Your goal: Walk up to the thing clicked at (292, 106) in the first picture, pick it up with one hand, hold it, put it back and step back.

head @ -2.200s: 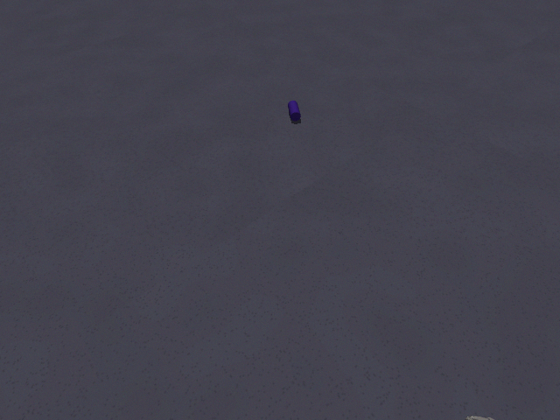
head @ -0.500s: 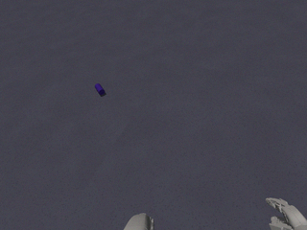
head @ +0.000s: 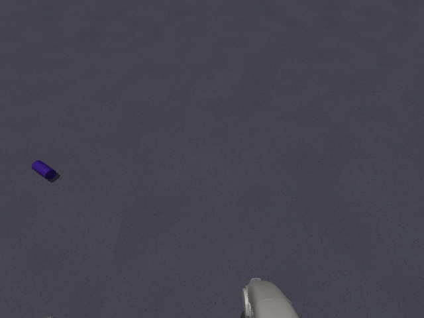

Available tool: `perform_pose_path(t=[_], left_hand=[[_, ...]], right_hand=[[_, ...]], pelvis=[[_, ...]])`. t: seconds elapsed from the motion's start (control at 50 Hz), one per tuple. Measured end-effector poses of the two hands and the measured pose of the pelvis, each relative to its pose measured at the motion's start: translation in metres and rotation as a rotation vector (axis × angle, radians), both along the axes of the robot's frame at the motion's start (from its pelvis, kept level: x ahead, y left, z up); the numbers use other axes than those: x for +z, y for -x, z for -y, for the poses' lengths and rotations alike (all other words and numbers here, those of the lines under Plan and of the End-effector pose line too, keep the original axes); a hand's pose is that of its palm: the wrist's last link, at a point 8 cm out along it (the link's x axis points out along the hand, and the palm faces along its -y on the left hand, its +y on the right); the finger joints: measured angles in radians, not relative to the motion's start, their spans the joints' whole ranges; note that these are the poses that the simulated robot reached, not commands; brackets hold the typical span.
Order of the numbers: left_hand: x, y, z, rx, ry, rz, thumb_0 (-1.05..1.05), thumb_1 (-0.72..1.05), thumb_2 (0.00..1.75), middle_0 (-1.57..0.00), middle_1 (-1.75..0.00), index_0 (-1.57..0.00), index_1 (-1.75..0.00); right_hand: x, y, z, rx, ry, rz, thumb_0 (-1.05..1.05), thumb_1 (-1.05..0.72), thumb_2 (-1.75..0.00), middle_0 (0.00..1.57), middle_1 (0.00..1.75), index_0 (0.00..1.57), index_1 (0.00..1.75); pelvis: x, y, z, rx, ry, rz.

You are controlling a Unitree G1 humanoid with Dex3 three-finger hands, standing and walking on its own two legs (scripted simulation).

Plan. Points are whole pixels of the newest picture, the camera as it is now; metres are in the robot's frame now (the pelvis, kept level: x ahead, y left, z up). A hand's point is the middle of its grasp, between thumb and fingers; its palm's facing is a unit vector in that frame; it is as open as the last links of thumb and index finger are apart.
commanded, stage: walk up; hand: left
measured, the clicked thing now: (43, 169) +1.10 +0.91 -0.74
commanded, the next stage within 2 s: none
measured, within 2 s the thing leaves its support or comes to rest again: neither
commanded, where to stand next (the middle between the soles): +0.61 +0.92 m, yaw -41 degrees
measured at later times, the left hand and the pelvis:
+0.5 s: hand out of the picture +0.27 +0.49 -0.14, palm faces -0.19 -0.78 -0.59, open 7.4 cm; pelvis +0.18 +0.18 -0.04, yaw -11 degrees
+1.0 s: hand out of the picture +0.48 +0.60 -0.12, palm faces -0.26 -0.73 -0.63, open 7.4 cm; pelvis +0.30 +0.33 -0.03, yaw -19 degrees
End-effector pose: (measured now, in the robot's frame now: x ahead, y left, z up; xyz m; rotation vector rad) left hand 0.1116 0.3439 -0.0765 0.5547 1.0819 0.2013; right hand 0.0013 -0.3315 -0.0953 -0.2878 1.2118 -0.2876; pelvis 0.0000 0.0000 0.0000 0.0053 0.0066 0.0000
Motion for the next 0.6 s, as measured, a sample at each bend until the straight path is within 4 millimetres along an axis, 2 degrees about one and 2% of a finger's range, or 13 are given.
perform_pose_path(t=[0.08,0.14,0.18,0.22,0.3,0.4,0.48,0.54,0.6], left_hand=[[0.007,-0.059,-0.006,-0.052,-0.006,0.013,0.01,0.90,0.89,-0.20,-0.30,-0.21,-0.30],[0.004,-0.099,-0.011,-0.082,-0.016,0.064,0.01,0.90,0.89,-0.20,-0.30,-0.21,-0.30],[0.001,-0.115,-0.018,-0.074,-0.026,0.107,0.00,0.90,0.89,-0.21,-0.30,-0.21,-0.30],[0.001,-0.123,-0.028,-0.051,-0.029,0.132,0.00,0.90,0.89,-0.21,-0.30,-0.21,-0.30],[0.004,-0.125,-0.054,-0.029,-0.043,0.106,0.00,0.89,0.89,-0.21,-0.30,-0.21,-0.30],[0.000,-0.131,-0.104,-0.050,-0.068,0.020,0.00,0.89,0.89,-0.21,-0.30,-0.21,-0.30],[-0.010,-0.149,-0.161,-0.059,-0.091,-0.036,0.01,0.89,0.89,-0.21,-0.30,-0.22,-0.30],[-0.027,-0.175,-0.211,-0.063,-0.128,-0.083,0.01,0.89,0.89,-0.21,-0.30,-0.22,-0.30],[-0.032,-0.206,-0.236,-0.055,-0.145,-0.112,0.01,0.89,0.89,-0.21,-0.30,-0.21,-0.30]], right_hand=[[-0.015,-0.003,-0.024,-0.074,-0.026,-0.034,0.01,-0.90,-0.90,0.20,0.30,0.20,0.30],[-0.035,-0.022,-0.041,-0.096,-0.050,-0.039,0.01,-0.90,-0.90,0.20,0.30,0.20,0.30],[-0.047,-0.046,-0.054,-0.083,-0.060,-0.037,0.01,-0.90,-0.90,0.20,0.30,0.20,0.30],[-0.051,-0.075,-0.068,-0.054,-0.071,-0.019,0.01,-0.90,-0.90,0.20,0.30,0.20,0.30],[-0.044,-0.144,-0.091,-0.007,-0.083,0.086,0.01,-0.90,-0.90,0.20,0.30,0.20,0.30],[-0.029,-0.215,-0.117,0.026,-0.063,0.193,0.00,-0.90,-0.90,0.20,0.30,0.20,0.30],[-0.023,-0.255,-0.143,0.026,-0.006,0.217,0.00,-0.90,-0.90,0.20,0.30,0.20,0.30],[-0.024,-0.271,-0.170,0.006,0.050,0.229,0.00,-0.90,-0.90,0.20,0.30,0.20,0.30],[-0.023,-0.265,-0.203,-0.044,0.046,0.200,0.00,-0.90,-0.90,0.20,0.30,0.20,0.30]], pelvis=[[-0.002,-0.036,-0.022,-0.040,-0.008,-0.003],[-0.014,-0.063,-0.032,-0.064,-0.011,0.001],[-0.022,-0.075,-0.040,-0.080,0.024,0.009],[-0.023,-0.086,-0.049,-0.084,0.042,0.017],[-0.019,-0.111,-0.075,-0.108,0.053,0.030],[-0.021,-0.144,-0.118,-0.148,0.042,0.024],[-0.031,-0.175,-0.165,-0.181,0.044,0.002],[-0.044,-0.197,-0.201,-0.202,0.017,0.002],[-0.040,-0.214,-0.222,-0.236,0.018,0.001]])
